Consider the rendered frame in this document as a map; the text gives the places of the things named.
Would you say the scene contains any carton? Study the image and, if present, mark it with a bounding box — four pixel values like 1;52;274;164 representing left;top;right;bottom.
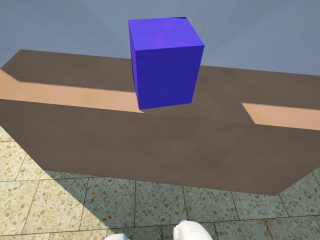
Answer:
128;17;205;110

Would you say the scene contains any right robot thigh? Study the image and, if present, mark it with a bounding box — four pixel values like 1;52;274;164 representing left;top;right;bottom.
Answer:
173;221;213;240

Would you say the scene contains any pedestal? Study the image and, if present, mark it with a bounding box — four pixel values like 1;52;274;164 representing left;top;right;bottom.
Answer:
0;49;320;196

